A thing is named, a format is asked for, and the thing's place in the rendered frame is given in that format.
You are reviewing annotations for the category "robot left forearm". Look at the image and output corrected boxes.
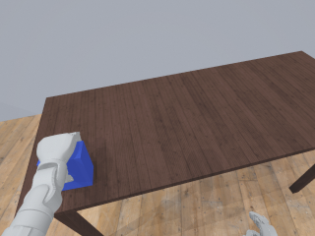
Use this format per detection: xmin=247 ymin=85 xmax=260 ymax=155
xmin=1 ymin=159 xmax=68 ymax=236

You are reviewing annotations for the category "table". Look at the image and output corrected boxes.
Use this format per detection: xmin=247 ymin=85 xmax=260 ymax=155
xmin=14 ymin=50 xmax=315 ymax=236

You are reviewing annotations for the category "right robot hand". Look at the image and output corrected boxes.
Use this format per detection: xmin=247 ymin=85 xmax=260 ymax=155
xmin=242 ymin=211 xmax=278 ymax=236

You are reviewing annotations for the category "left robot hand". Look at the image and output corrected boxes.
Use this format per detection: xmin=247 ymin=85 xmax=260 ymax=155
xmin=36 ymin=132 xmax=82 ymax=183

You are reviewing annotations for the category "sponge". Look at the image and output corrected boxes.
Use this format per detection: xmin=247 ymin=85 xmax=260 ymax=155
xmin=36 ymin=141 xmax=94 ymax=191

